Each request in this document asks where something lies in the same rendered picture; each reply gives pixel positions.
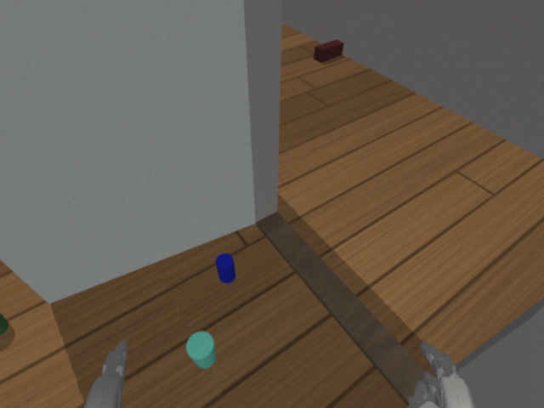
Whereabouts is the right robot hand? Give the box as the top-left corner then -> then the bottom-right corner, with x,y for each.
409,342 -> 475,408

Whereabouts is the left robot hand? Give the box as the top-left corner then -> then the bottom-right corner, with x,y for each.
84,341 -> 128,408

